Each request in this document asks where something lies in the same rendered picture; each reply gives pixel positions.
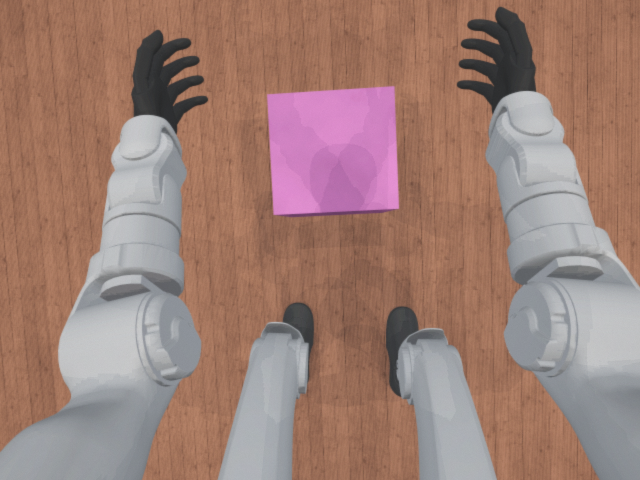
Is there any left robot foot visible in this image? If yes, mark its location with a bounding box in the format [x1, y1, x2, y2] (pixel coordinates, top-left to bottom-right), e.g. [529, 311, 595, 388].
[283, 303, 314, 384]

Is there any robot left forearm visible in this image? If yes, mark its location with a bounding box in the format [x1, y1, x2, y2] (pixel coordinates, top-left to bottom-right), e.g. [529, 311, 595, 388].
[58, 115, 187, 385]

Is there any robot right upper arm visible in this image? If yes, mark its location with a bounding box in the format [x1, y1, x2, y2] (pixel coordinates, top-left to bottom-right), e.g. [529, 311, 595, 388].
[504, 277, 640, 480]

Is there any robot right forearm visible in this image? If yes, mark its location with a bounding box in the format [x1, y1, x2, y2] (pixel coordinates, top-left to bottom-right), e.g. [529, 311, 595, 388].
[485, 91, 640, 291]

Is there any carton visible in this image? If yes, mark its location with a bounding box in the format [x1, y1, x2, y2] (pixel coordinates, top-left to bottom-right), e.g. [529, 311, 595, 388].
[267, 86, 399, 217]

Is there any robot left upper arm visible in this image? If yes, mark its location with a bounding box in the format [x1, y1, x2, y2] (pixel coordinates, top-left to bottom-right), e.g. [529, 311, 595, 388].
[0, 290, 201, 480]

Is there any right robot shin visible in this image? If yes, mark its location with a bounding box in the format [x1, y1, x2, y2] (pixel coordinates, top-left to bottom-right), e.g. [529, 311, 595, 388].
[396, 328, 463, 381]

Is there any left robot hand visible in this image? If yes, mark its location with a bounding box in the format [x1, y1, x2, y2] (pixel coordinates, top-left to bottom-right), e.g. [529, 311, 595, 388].
[131, 30, 208, 135]

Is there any right robot hand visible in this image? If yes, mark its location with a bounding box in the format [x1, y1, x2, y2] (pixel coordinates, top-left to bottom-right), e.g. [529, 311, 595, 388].
[457, 7, 536, 114]

